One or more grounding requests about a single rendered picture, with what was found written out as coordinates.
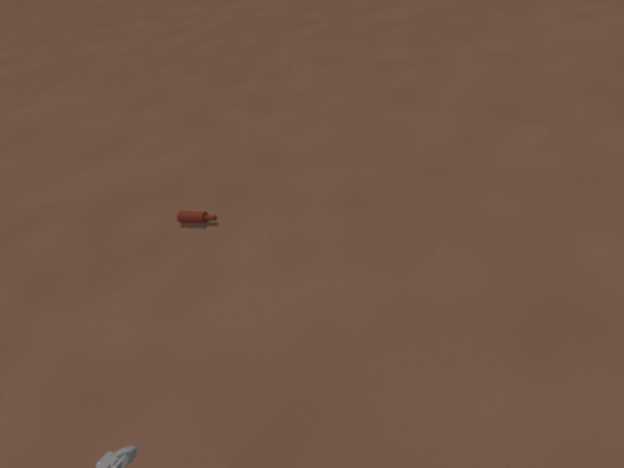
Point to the bottle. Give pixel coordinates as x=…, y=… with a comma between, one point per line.
x=194, y=217

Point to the left robot hand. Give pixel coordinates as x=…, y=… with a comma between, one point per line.
x=118, y=459

